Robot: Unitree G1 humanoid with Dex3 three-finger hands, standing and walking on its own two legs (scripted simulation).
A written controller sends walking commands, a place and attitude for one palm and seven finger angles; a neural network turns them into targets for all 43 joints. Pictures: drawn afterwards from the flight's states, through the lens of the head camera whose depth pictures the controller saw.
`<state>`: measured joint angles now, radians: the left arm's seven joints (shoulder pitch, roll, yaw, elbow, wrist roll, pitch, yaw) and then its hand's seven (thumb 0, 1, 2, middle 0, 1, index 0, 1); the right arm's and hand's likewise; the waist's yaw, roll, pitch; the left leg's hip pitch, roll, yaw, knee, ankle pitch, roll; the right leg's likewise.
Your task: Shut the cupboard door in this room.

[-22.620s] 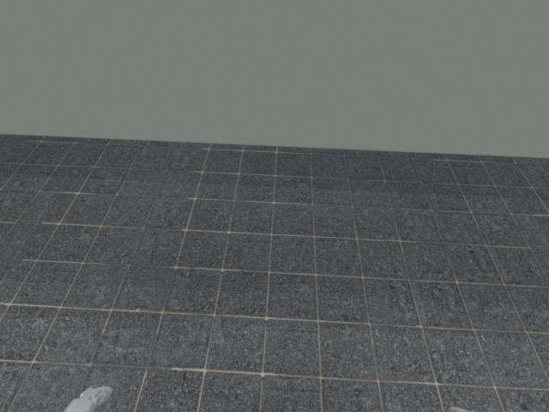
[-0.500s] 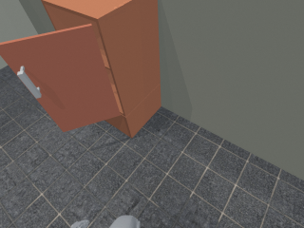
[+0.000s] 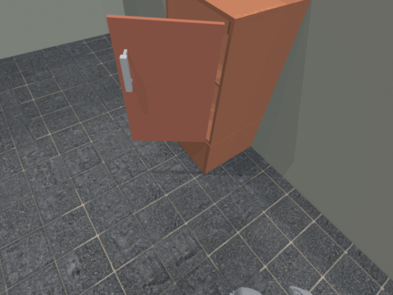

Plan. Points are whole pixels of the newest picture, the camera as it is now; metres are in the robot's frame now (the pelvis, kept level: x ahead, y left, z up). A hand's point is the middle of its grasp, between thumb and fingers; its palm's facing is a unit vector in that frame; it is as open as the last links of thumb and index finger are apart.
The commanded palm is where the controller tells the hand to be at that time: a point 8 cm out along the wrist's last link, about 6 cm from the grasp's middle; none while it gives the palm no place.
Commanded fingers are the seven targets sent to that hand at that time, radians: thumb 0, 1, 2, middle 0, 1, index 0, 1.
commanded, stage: take the last steps up to it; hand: left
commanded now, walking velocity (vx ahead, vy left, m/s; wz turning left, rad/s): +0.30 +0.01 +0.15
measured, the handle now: (127, 71) +0.79 +0.32 -0.04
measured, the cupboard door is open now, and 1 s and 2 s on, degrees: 56 56 56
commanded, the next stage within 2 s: come to a stop and stand still in 1.16 s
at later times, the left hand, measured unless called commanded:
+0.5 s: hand out of the picture +0.00 +0.13 -0.16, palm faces +0.13 -0.96 -0.23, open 7.3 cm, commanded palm none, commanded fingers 0.00 0.90 0.90 -0.20 -0.30 -0.20 -0.30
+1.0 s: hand (105, 273) +0.18 +0.23 -0.18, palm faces +0.16 -0.97 -0.18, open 7.4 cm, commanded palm none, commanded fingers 0.00 0.90 0.90 -0.20 -0.30 -0.20 -0.30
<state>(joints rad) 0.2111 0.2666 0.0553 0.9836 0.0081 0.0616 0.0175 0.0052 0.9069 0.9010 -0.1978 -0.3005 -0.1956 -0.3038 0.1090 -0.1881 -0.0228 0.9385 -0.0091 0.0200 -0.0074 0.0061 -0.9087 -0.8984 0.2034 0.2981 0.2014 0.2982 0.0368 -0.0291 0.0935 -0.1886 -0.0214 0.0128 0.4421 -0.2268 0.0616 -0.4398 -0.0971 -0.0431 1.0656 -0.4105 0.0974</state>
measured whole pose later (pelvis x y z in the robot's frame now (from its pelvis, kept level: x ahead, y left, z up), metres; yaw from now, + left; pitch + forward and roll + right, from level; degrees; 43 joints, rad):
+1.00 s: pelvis +0.20 +0.05 +0.00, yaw +4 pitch -2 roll +1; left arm 0.30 0.17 0.06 1.09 0.02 -0.01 0.01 0.01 0.91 0.90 -0.20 -0.30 -0.20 -0.30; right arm 0.17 -0.15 -0.06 1.01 -0.01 -0.09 -0.03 -0.03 -0.96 -0.90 0.20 0.30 0.20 0.30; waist 0.03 -0.04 0.05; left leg -0.18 0.00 0.17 0.44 -0.24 0.05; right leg -0.50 -0.12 -0.07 1.16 -0.32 0.01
